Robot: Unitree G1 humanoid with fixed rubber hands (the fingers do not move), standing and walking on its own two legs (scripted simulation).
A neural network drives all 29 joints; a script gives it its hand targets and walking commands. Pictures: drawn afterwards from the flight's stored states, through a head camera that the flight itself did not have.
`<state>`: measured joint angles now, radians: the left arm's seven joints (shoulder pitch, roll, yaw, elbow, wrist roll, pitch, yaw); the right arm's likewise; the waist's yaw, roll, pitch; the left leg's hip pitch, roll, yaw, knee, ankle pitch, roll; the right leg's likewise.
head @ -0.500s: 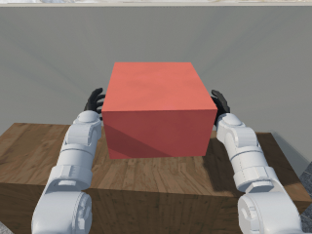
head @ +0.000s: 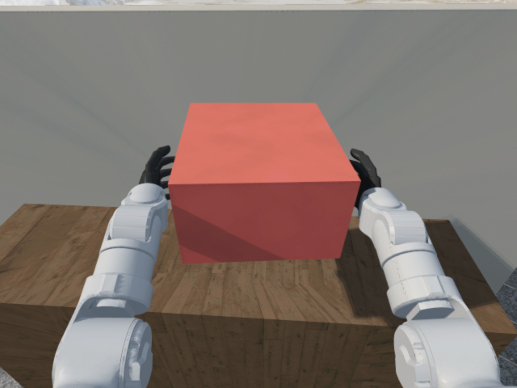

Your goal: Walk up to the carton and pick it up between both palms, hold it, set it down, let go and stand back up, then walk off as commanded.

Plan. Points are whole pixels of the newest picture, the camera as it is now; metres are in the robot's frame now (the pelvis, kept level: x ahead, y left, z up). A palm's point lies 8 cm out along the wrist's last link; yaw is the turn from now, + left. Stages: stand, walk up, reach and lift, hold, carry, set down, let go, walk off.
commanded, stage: hold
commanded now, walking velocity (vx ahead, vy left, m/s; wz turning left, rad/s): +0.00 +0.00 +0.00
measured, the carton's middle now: (257, 172) +0.46 +0.02 +0.17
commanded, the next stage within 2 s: set down in 0.94 s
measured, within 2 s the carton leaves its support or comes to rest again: neither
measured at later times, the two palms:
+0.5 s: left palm (152, 191) +0.38 +0.18 +0.19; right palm (367, 195) +0.38 -0.16 +0.17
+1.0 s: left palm (152, 191) +0.38 +0.18 +0.19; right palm (367, 195) +0.38 -0.16 +0.17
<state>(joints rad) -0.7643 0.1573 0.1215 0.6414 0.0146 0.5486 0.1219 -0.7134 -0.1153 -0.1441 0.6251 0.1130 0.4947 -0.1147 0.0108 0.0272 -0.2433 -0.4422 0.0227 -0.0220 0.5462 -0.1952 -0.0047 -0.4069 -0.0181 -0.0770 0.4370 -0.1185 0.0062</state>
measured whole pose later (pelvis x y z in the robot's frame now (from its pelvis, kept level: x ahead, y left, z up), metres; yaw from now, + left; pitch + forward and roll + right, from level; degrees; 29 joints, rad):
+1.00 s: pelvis +0.00 +0.00 +0.00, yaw +0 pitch +5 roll -2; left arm -0.76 0.16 0.12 0.64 0.01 0.55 0.12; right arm -0.71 -0.12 -0.14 0.63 0.11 0.49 -0.12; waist 0.01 0.03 -0.24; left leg -0.44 0.02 -0.02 0.55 -0.20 0.00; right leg -0.41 -0.02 -0.08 0.44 -0.12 0.01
